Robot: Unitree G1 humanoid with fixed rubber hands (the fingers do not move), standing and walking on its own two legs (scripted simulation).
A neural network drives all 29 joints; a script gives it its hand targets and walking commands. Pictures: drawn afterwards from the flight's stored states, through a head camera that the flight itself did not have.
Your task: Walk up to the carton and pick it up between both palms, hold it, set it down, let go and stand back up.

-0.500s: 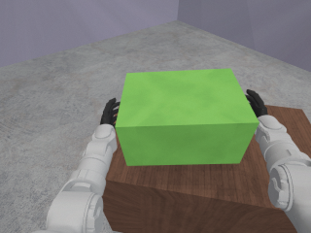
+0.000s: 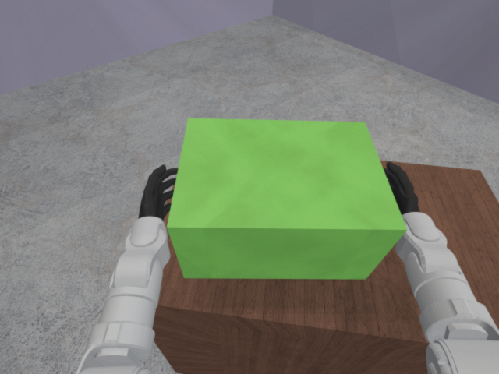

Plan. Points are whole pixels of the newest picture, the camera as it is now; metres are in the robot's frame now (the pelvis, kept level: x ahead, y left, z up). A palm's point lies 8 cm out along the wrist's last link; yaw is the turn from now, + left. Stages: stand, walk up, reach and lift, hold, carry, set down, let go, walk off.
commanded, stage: reach and lift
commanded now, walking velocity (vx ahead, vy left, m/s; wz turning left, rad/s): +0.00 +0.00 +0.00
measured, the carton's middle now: (276, 198) +0.41 -0.01 +0.07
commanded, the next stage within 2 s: hold in 1.34 s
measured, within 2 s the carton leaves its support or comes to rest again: neither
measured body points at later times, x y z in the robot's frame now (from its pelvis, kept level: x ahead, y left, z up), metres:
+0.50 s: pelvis +0.00 +0.00 +0.00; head -0.03 +0.03 +0.45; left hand +0.34 +0.22 +0.13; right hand +0.36 -0.19 +0.14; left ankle +0.00 +0.12 -0.75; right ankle -0.02 -0.11 -0.75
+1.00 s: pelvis -0.03 +0.01 +0.00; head -0.06 +0.03 +0.45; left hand +0.34 +0.21 +0.15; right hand +0.34 -0.20 +0.14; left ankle +0.00 +0.12 -0.75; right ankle -0.02 -0.11 -0.75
